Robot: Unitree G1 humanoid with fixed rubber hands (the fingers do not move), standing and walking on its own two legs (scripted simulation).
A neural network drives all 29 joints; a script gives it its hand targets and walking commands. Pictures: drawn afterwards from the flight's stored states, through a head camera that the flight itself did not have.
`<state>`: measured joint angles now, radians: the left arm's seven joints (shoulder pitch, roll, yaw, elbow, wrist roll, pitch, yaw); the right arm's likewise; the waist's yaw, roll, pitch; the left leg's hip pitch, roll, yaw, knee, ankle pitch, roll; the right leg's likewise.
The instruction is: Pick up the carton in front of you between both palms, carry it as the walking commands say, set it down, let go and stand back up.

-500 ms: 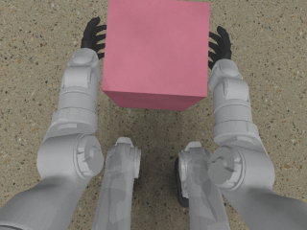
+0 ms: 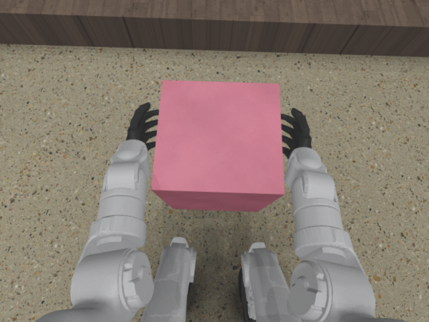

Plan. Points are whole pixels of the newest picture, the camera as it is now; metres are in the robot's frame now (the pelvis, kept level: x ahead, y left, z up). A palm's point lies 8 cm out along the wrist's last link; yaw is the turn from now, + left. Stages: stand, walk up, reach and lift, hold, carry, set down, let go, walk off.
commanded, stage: reach and lift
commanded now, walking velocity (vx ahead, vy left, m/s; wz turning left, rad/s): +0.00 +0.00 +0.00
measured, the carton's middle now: (217, 156) +0.44 +0.02 -0.11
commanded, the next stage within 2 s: hold in 1.80 s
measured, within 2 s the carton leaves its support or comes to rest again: neither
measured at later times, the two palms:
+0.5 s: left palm (112, 129) +0.39 +0.16 +0.12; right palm (352, 137) +0.39 -0.14 +0.12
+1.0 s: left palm (75, 115) +0.35 +0.15 +0.21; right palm (427, 122) +0.36 -0.15 +0.22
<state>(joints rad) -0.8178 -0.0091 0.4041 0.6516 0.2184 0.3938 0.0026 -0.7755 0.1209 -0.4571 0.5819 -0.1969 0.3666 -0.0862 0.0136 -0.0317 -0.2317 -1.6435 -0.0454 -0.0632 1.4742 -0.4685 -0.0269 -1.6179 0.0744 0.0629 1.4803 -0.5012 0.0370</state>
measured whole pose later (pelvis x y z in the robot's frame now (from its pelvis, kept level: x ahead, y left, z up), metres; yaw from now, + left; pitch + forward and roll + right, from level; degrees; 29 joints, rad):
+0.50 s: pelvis +0.05 +0.00 +0.14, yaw +1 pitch +18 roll +0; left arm -0.44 -0.11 0.34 0.55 0.23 0.39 0.00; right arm -0.42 0.17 -0.36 0.51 -0.23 0.36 -0.05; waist 0.01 -0.02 -0.17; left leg -0.85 -0.03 -0.06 0.89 -0.35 -0.02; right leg -0.83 0.05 0.08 0.90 -0.38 0.01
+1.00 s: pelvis +0.06 +0.00 +0.19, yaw +1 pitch -4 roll +0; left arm -0.32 -0.17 0.31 0.41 0.31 0.62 -0.01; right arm -0.33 0.17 -0.32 0.42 -0.31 0.60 0.02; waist 0.00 -0.01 -0.01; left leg -0.19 -0.02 -0.07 0.46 -0.21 -0.01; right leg -0.17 0.03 0.09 0.48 -0.24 0.01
